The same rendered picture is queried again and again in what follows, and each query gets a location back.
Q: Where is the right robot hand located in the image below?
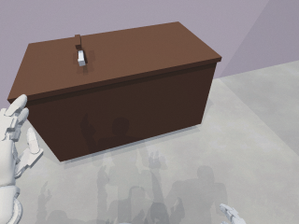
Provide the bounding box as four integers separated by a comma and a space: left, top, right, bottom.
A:
220, 203, 247, 224

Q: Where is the counter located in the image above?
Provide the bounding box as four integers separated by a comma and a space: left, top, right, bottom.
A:
7, 21, 222, 162

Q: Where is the tap lever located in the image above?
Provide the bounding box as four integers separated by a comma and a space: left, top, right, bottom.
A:
78, 50, 86, 66

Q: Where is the left robot hand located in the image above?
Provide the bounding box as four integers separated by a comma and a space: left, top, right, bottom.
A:
0, 94, 44, 187

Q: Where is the left robot forearm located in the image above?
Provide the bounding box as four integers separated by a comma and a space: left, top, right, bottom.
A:
0, 185, 23, 224

